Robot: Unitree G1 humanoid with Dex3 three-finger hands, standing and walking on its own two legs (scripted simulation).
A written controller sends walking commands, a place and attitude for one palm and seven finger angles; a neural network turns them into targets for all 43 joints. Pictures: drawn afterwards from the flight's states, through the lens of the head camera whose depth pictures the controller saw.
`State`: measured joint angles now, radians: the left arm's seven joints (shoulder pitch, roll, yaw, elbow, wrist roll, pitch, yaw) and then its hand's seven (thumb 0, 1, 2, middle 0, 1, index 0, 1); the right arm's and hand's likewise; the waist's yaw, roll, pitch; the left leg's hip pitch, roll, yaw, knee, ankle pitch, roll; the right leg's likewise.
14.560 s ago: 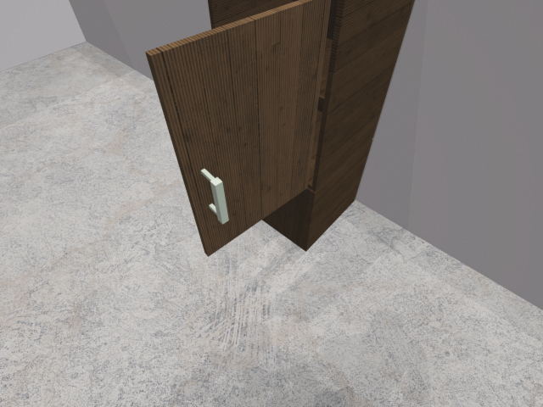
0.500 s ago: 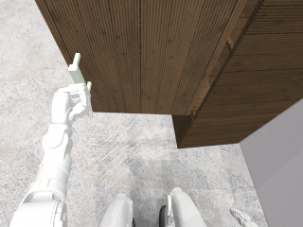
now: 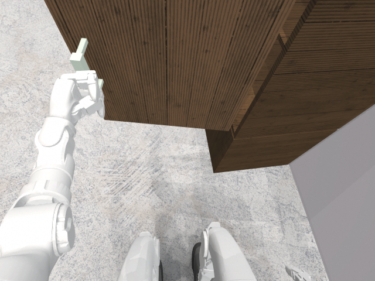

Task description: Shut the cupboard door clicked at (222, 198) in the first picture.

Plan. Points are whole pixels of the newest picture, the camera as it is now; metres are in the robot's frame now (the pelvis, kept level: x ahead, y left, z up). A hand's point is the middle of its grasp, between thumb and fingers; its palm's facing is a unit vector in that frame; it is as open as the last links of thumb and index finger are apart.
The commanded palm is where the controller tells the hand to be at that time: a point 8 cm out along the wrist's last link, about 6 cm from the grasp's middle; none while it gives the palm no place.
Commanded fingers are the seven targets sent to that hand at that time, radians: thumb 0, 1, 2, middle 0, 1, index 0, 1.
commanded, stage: push the door shut along its arc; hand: left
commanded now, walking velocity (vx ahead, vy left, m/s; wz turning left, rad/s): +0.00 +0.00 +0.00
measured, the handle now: (90, 73) +0.55 +0.19 +0.04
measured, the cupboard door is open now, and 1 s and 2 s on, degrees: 78 63 59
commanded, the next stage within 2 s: pull the fist back off the door in 1.10 s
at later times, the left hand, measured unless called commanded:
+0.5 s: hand (112, 77) +0.54 +0.14 +0.04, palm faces -0.27 -0.96 -0.04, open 3.1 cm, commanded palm +0.54 +0.17 +0.04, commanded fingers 0.00 0.90 0.90 -1.30 -1.50 -1.30 -1.50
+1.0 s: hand (139, 56) +0.59 +0.09 +0.05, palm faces -0.38 -0.93 -0.02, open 3.1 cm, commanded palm +0.60 +0.12 +0.04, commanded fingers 0.00 0.90 0.90 -1.30 -1.50 -1.30 -1.50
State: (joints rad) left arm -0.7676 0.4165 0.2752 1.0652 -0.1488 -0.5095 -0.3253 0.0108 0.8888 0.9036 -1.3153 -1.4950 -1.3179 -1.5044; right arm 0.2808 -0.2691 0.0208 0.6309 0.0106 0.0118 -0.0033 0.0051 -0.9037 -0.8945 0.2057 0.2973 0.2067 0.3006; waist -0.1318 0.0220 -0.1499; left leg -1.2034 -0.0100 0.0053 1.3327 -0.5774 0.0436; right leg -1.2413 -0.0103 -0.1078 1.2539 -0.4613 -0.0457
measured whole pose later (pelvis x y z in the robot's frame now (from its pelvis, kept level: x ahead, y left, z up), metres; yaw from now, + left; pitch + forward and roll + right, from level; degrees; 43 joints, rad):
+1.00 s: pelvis +0.01 +0.01 -0.03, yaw -3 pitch +33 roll -5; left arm -1.26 0.63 0.29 1.28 0.00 -0.29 -0.42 0.01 0.90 0.91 -1.30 -1.49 -1.30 -1.50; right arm 0.37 -0.26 0.08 0.61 -0.03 0.01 0.00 0.00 -0.90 -0.89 0.21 0.30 0.21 0.30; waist -0.31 0.06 -0.13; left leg -1.41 0.03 -0.01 1.46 -0.63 0.06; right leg -1.44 0.03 -0.12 1.33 -0.47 -0.04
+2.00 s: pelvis +0.01 +0.00 +0.00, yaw -1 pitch +29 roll -3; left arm -0.91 0.31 0.27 1.15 -0.01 -0.54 0.01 0.01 0.90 0.90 -1.30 -1.50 -1.30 -1.50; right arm 0.33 -0.27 0.00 0.61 -0.05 0.05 0.07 0.00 -0.91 -0.89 0.20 0.30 0.20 0.30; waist -0.20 0.03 -0.15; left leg -1.24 0.00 0.01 1.33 -0.60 0.04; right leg -1.28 0.01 -0.10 1.24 -0.47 -0.05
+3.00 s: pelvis +0.06 +0.00 +0.12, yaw +1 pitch +1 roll +0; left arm 0.12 0.28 0.08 0.03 -0.07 -0.07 0.09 0.01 0.89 0.90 -0.98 -1.15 -0.99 -1.15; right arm 0.17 -0.22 0.04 0.53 0.04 0.02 -0.09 0.01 -0.90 -0.90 0.20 0.30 0.20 0.30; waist 0.03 0.05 -0.04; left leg -0.24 -0.03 0.01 0.57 -0.35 0.03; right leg -0.30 0.01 -0.07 0.56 -0.28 -0.03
